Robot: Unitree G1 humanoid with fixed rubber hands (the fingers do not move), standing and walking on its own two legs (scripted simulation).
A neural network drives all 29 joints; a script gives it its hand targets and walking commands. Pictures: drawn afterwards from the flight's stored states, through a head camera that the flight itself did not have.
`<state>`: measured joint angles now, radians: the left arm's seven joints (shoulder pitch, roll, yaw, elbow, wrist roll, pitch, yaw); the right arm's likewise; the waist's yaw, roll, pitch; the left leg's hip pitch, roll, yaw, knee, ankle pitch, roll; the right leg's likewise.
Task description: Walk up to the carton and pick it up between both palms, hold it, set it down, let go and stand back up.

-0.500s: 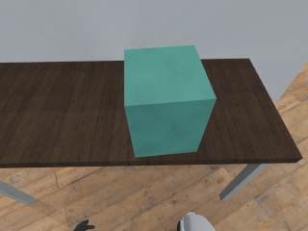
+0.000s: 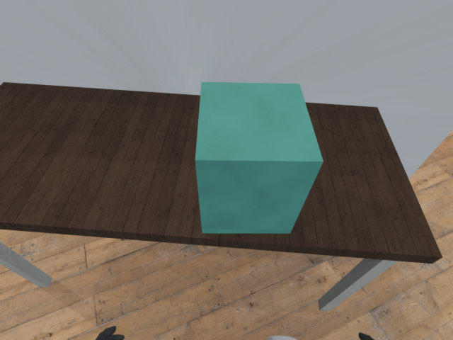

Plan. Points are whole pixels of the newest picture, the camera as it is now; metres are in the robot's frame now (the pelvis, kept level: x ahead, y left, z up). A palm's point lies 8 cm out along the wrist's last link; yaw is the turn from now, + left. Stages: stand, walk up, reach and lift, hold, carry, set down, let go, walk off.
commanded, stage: walk up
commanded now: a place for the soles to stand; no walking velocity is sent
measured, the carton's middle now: (248, 162) +0.45 -0.03 +0.03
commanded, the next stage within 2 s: stand in 0.90 s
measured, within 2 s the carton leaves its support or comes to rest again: neither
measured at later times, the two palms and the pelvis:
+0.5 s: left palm out of the picture +0.05 +0.24 -0.12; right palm out of the picture +0.00 -0.26 -0.12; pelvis -0.01 +0.00 +0.01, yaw -4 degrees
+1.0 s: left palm out of the picture +0.06 +0.25 -0.13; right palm out of the picture +0.01 -0.25 -0.13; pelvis +0.00 +0.00 +0.01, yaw -7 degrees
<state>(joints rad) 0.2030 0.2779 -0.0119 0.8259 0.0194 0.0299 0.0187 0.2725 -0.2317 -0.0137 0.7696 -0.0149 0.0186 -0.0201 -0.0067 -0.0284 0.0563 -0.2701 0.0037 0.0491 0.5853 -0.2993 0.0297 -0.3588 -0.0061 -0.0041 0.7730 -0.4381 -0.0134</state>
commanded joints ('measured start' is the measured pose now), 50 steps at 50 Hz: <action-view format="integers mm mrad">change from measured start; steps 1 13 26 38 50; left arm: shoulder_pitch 52 81 113 121 102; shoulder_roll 32 80 84 83 88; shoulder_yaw -4 -4 -16 -30 -29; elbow -33 32 83 133 156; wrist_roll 6 -11 -7 -12 -15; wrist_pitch -50 -68 -64 -58 -54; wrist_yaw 1 -16 -4 9 14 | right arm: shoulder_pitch -5 16 28 27 -2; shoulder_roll -128 -119 -143 -150 -150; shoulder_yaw -16 20 28 35 35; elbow -12 100 192 219 228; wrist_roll -12 -5 3 8 9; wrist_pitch -11 -35 -31 -28 -15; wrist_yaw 12 17 11 4 2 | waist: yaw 11 1 12 10 6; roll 139 -49 29 26 12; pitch -133 30 3 -34 2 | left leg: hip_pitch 157 100 102 159 149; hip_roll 150 92 115 135 140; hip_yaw -133 -81 -69 -33 -11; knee -69 -184 -254 -215 -225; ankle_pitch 349 69 -14 198 82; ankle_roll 89 11 19 32 35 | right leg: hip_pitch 114 53 66 70 27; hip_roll -6 -116 -71 -68 -58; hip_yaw -18 165 152 146 173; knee -353 -419 -383 -324 -323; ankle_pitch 279 258 205 395 351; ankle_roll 3 -40 -30 -23 -21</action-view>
